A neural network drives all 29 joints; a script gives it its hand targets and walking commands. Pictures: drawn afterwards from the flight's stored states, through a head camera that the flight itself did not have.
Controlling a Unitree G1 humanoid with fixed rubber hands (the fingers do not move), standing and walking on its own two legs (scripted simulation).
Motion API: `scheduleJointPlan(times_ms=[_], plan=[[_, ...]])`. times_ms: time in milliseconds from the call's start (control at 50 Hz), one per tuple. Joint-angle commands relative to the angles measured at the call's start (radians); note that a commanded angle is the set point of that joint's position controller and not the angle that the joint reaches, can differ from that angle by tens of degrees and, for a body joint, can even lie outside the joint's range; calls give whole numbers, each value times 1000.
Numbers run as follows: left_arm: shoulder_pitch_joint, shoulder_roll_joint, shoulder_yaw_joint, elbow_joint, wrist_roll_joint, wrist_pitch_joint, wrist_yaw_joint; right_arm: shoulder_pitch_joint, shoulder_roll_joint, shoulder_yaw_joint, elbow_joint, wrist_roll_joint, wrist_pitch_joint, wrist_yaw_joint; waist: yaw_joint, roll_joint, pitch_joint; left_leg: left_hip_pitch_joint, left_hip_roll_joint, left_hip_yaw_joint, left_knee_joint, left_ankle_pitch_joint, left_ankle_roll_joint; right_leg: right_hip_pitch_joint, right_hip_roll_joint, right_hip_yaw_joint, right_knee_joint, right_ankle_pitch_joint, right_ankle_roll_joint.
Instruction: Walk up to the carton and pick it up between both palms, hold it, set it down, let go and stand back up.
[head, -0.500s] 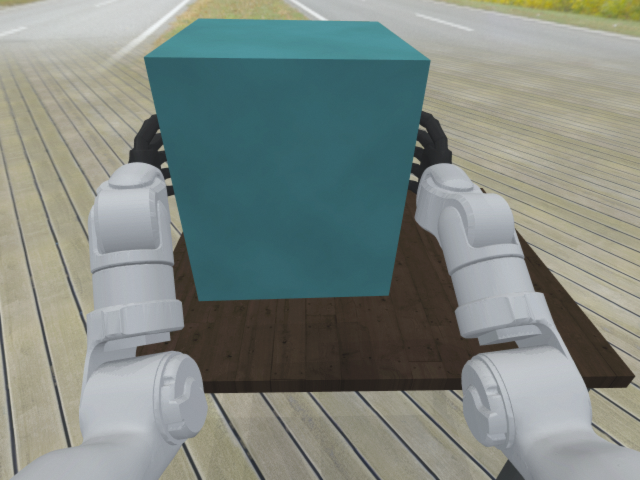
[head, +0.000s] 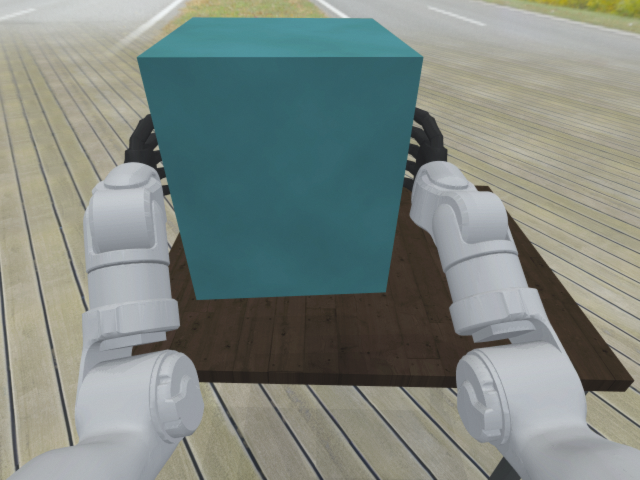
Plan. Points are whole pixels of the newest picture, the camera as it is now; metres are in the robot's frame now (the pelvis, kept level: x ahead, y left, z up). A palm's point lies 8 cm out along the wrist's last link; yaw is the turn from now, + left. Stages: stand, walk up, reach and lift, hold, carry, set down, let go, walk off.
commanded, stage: hold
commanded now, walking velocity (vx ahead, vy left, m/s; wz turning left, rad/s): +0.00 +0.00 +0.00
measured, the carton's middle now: (288, 153) +0.44 +0.03 +0.28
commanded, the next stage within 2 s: none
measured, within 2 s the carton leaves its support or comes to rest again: neither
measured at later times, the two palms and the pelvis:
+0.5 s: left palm (152, 170) +0.37 +0.18 +0.28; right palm (438, 174) +0.36 -0.14 +0.28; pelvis +0.00 +0.00 +0.00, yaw -1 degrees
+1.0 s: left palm (148, 176) +0.37 +0.18 +0.28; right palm (432, 178) +0.36 -0.14 +0.28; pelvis +0.00 +0.01 +0.00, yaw +0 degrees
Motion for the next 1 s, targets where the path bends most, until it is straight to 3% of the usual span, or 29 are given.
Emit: scheduleJointPlan(times_ms=[0, 140, 220, 340, 380, 500, 700, 800, 980], plan=[[-850, -509, -441, -182, -250, -92, -170, -805, 588, 296, -333, 171, -51, 157, -35, 96, -475, -398, -90, 72, -129, 165, 2, 598, 30, 133, 67, 165, 48], [-838, -521, -455, -196, -244, -75, -163, -800, 574, 313, -357, 178, -36, 149, -43, 99, -474, -383, -92, 74, -124, 184, -6, 592, 38, 121, 63, 157, 48], [-810, -514, -411, -129, -211, -65, -170, -809, 562, 303, -325, 162, -34, 162, -17, 90, -412, -438, -80, 72, -161, 91, 7, 592, 39, 116, 54, 72, 50], [-847, -525, -401, -131, -215, -84, -160, -853, 584, 309, -317, 166, -48, 181, 9, 75, -439, -447, -72, 65, -167, 84, 16, 612, 43, 118, 69, 72, 47], [-835, -497, -369, -84, -204, -91, -157, -832, 573, 290, -274, 152, -47, 185, 18, 48, -394, -455, -70, 67, -177, 49, 23, 590, 40, 118, 61, 40, 50], [-833, -494, -366, -74, -209, -100, -161, -826, 589, 285, -259, 146, -53, 182, 15, 50, -408, -447, -76, 72, -166, 71, 29, 592, 31, 129, 59, 65, 50], [-826, -513, -415, -137, -227, -84, -181, -803, 579, 292, -317, 168, -46, 151, -34, 84, -441, -394, -89, 79, -137, 160, 3, 601, 33, 128, 57, 150, 47], [-829, -520, -450, -199, -246, -83, -172, -796, 567, 307, -371, 176, -48, 147, -44, 106, -488, -374, -89, 76, -121, 207, -11, 606, 40, 121, 66, 182, 46], [-796, -542, -463, -231, -234, -61, -162, -789, 570, 342, -393, 191, -37, 160, -21, 97, -470, -369, -78, 69, -129, 234, -9, 605, 53, 111, 70, 175, 44]])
